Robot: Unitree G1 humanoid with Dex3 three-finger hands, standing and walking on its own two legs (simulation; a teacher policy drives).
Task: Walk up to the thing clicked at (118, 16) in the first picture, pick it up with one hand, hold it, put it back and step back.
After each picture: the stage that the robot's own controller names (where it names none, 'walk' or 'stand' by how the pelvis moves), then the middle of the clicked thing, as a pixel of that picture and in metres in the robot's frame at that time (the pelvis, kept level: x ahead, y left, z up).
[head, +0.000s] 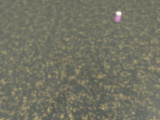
stand; (118, 16) +1.97 -0.47 -0.72
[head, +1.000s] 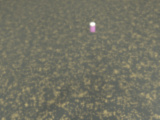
walk; (92, 27) +1.86 +0.01 -0.69
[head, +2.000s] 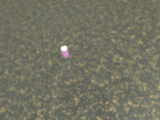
walk; (64, 51) +1.24 +0.31 -0.71
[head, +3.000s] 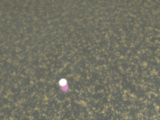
walk; (63, 85) +0.79 +0.27 -0.72
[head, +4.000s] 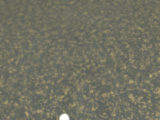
walk; out of the picture +0.46 +0.23 -0.71
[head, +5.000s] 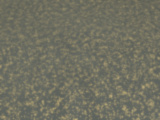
walk; out of the picture +0.39 +0.20 -0.72
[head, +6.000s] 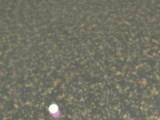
walk; (54, 111) +0.51 +0.28 -0.70
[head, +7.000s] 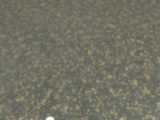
stand; out of the picture +0.44 +0.27 -0.72
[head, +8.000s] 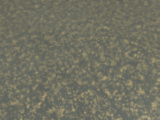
stand; out of the picture +0.43 +0.28 -0.72
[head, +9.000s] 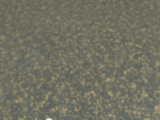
stand; out of the picture +0.45 +0.27 -0.72
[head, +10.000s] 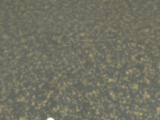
stand; out of the picture +0.45 +0.26 -0.72
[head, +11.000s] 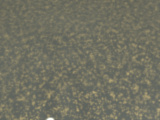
go down; out of the picture +0.46 +0.26 -0.72
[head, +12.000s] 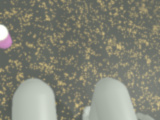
go down; (1, 37) +0.53 +0.31 -0.32
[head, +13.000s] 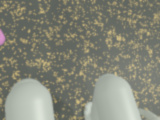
approach; out of the picture +0.51 +0.33 -0.29
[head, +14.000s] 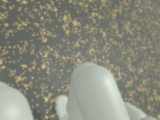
close in; out of the picture +0.49 +0.37 -0.23
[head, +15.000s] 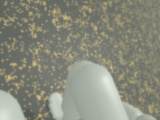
close; out of the picture +0.47 +0.39 -0.23
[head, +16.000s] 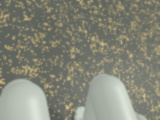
lift; out of the picture +0.49 +0.34 -0.27
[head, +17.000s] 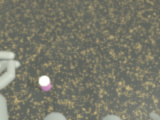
lift; (45, 83) +0.51 +0.23 -0.54
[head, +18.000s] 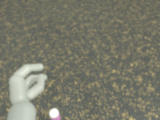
go down; (55, 115) +0.48 +0.22 -0.67
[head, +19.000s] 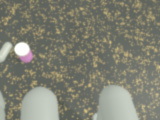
close in; (24, 53) +0.53 +0.27 -0.36
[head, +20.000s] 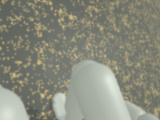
hold; out of the picture +0.48 +0.34 -0.23
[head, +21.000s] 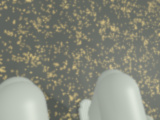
lower; out of the picture +0.51 +0.32 -0.25
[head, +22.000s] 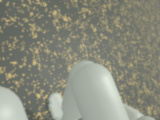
lower; out of the picture +0.48 +0.36 -0.23
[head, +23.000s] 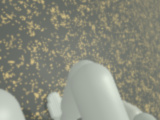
lower; out of the picture +0.48 +0.36 -0.23
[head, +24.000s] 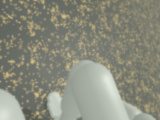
lower; out of the picture +0.48 +0.36 -0.24
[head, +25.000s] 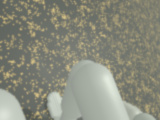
lower; out of the picture +0.48 +0.36 -0.24
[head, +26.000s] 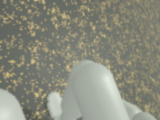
lower; out of the picture +0.48 +0.36 -0.24
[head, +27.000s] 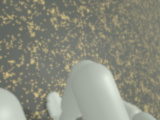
open; out of the picture +0.48 +0.36 -0.24
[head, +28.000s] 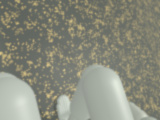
rise; out of the picture +0.49 +0.34 -0.25
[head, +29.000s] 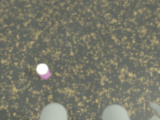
walk; (43, 71) +0.52 +0.25 -0.50
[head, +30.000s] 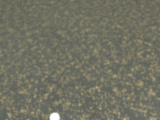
stand; out of the picture +0.48 +0.22 -0.66
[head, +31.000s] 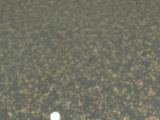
stand; (56, 119) +0.48 +0.22 -0.67
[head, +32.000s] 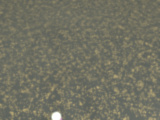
stand; (57, 119) +0.48 +0.22 -0.69
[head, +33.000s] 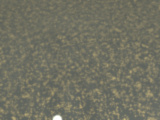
stand; out of the picture +0.49 +0.23 -0.72
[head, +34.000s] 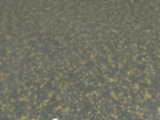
stand; out of the picture +0.46 +0.24 -0.73
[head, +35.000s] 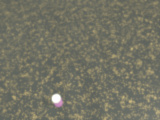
walk; (57, 100) +0.50 +0.26 -0.70
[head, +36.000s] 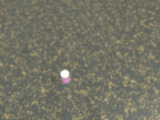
walk; (65, 76) +0.70 +0.16 -0.69
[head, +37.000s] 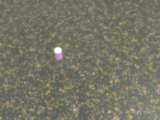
walk; (58, 53) +0.99 +0.21 -0.70
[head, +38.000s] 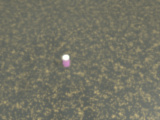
stand; (66, 60) +1.07 +0.21 -0.71
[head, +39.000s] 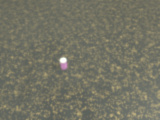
stand; (63, 63) +1.10 +0.23 -0.73
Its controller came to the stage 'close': yes
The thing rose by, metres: 0.01
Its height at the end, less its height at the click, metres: +0.00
